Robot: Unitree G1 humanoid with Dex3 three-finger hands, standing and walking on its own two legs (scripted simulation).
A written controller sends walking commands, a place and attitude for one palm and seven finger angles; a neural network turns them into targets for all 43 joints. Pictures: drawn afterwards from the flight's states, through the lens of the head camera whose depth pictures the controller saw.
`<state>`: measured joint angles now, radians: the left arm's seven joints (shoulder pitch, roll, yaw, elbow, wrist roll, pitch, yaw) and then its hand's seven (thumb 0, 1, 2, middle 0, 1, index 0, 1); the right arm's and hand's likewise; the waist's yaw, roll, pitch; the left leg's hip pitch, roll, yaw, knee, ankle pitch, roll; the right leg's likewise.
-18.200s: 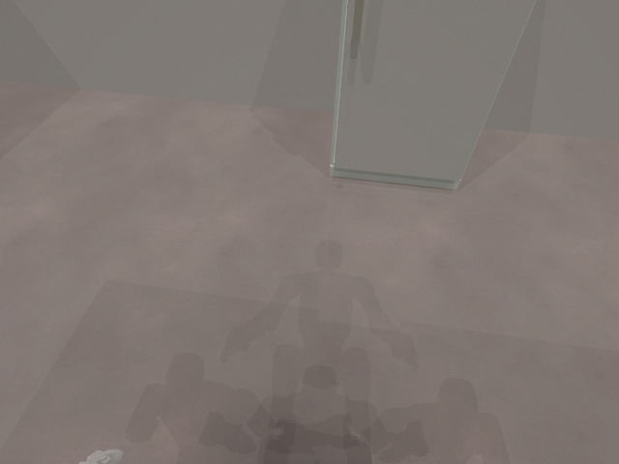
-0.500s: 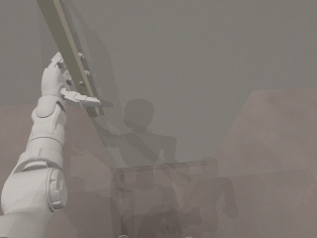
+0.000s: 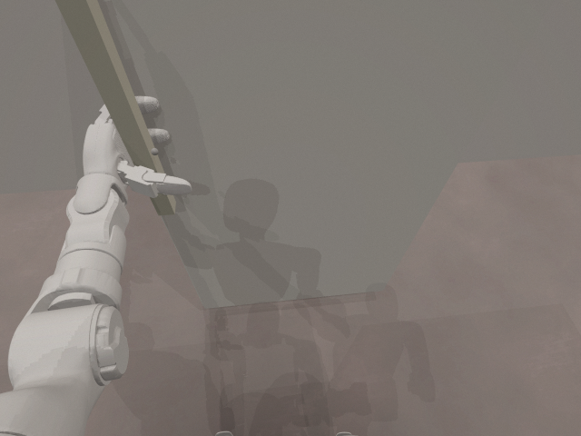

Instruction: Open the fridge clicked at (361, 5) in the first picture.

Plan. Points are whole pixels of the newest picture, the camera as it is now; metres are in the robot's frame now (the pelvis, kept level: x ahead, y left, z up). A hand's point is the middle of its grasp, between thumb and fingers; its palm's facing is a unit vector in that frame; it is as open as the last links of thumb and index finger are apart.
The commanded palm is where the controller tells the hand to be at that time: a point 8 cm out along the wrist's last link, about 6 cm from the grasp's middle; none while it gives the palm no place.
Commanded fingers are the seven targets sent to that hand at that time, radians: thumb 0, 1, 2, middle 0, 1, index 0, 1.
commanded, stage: slide the fingers in behind the handle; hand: left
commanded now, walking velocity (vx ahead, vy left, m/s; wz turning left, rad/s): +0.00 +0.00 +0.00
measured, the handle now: (133, 113) +0.51 +0.20 +0.15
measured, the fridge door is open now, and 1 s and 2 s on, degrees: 0 0 0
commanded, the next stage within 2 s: grip the handle and tug to test in 0.46 s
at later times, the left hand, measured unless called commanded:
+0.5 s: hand (150, 152) +0.47 +0.18 +0.13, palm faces +0.08 -1.00 +0.00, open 14.0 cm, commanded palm +0.44 +0.23 +0.13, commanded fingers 0.00 -0.50 0.30 -0.30 -1.20 -0.30 -1.20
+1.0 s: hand (149, 152) +0.47 +0.18 +0.12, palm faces +0.07 -1.00 +0.01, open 9.5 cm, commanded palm +0.45 +0.23 +0.13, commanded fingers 0.00 0.57 0.76 -0.41 -1.35 -0.41 -1.35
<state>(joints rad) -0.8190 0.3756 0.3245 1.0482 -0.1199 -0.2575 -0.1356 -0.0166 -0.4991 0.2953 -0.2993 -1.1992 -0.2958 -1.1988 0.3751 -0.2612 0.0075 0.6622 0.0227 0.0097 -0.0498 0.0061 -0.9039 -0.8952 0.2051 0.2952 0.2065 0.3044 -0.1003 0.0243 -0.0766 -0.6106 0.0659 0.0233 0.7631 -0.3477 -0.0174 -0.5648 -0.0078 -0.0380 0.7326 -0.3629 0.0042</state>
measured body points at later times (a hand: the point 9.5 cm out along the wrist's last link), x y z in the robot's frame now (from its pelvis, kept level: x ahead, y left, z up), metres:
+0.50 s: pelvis +0.00 +0.00 +0.00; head +0.05 +0.01 +0.45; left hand +0.46 +0.23 +0.13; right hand +0.05 -0.26 -0.12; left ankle +0.01 +0.13 -0.71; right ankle +0.00 -0.12 -0.71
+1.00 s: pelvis +0.00 +0.01 +0.00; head +0.06 +0.01 +0.45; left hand +0.46 +0.24 +0.12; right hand +0.03 -0.26 -0.12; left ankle +0.01 +0.13 -0.71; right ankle +0.00 -0.12 -0.71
